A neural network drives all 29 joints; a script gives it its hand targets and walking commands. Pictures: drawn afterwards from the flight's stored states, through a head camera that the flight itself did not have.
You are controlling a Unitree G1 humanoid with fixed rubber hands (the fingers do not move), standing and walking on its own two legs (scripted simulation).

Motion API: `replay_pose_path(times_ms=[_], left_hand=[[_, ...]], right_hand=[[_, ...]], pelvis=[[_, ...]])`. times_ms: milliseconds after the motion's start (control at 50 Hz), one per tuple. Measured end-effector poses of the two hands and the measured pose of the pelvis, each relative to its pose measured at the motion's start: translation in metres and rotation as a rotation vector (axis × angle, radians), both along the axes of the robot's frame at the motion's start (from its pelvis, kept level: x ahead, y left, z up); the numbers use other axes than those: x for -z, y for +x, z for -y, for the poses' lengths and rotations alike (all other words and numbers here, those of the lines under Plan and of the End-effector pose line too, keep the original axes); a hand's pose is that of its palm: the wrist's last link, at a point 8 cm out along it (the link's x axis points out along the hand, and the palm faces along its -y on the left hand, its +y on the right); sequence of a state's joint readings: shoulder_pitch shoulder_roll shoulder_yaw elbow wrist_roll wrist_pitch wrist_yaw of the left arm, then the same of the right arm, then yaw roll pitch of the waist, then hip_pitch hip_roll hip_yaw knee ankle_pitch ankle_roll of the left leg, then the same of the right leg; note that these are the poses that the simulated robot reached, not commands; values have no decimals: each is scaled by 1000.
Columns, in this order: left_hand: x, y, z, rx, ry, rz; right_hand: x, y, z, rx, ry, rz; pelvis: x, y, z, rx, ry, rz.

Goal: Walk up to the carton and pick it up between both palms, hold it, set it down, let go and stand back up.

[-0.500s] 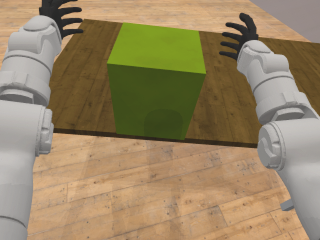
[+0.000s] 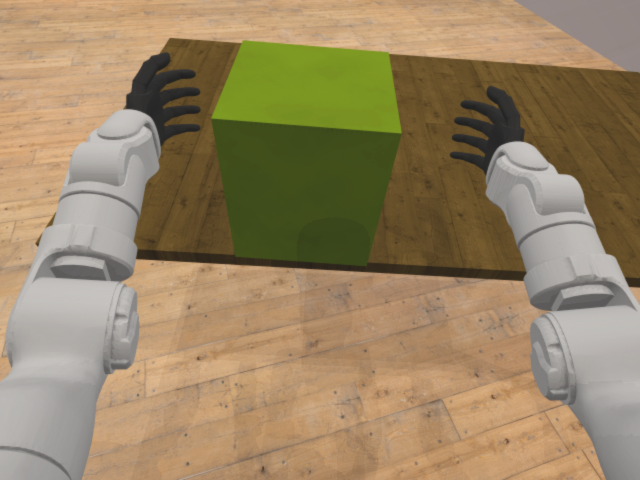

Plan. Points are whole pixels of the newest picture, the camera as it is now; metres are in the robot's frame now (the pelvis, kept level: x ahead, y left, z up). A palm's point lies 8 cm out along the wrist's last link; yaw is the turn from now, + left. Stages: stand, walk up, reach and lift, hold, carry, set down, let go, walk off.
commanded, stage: set down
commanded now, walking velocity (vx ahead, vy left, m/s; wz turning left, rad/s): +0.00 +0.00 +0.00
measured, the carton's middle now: (308, 159) +0.53 +0.00 +0.10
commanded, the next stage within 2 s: none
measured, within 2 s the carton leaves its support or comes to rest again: neither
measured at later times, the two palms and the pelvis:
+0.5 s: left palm (133, 185) +0.41 +0.21 +0.16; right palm (489, 202) +0.37 -0.21 +0.16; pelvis +0.00 +0.01 +0.00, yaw +1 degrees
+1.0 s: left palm (117, 271) +0.33 +0.23 +0.10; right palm (476, 266) +0.32 -0.19 +0.11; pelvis +0.01 +0.00 +0.00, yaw +0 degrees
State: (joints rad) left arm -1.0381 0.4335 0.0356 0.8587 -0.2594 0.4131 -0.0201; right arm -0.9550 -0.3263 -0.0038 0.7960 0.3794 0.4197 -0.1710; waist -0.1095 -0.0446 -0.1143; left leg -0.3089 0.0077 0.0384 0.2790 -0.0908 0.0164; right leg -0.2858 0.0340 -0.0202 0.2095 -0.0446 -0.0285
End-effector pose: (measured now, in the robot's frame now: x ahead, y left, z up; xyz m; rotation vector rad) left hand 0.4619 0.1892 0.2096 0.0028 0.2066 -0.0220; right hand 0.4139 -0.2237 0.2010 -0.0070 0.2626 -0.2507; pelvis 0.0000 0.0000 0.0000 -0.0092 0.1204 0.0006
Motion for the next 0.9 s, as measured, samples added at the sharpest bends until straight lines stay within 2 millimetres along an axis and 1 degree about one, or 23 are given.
replay_pose_path(times_ms=[160,220,280,360,420,500,600,660,720,800,900], left_hand=[[16,-23,-12,-17,3,-7],[20,-31,-15,-17,13,-2],[23,-35,-20,-23,17,-4],[34,-37,-25,-16,17,-29],[39,-42,-23,6,40,8],[52,-50,-20,20,40,2],[67,-61,-17,31,44,-26],[73,-66,-16,29,35,-32],[77,-74,-17,29,33,-22],[83,-85,-21,18,26,-33],[99,-106,-30,3,26,-70]], right_hand=[[-2,-12,-16,-26,1,36],[-4,-15,-19,-27,1,52],[-2,-18,-19,-16,5,45],[13,-23,-18,1,8,6],[26,-29,-16,6,25,14],[43,-41,-13,5,24,20],[56,-54,-6,16,25,25],[59,-58,-3,16,17,33],[58,-64,-6,-1,16,57],[58,-70,-15,-38,13,66],[75,-81,-27,-60,22,20]], pelvis=[[2,-7,1,-12,-2,-4],[3,-6,0,-20,-3,6],[3,-6,-1,-25,-5,19],[3,-6,-3,-28,-7,40],[2,-4,-6,-28,-8,60],[1,0,-10,-20,-8,74],[1,3,-11,-10,-8,88],[1,3,-11,-4,-7,87],[0,4,-9,6,-5,87],[0,6,-7,12,-4,98],[-1,8,-4,7,-3,117]])
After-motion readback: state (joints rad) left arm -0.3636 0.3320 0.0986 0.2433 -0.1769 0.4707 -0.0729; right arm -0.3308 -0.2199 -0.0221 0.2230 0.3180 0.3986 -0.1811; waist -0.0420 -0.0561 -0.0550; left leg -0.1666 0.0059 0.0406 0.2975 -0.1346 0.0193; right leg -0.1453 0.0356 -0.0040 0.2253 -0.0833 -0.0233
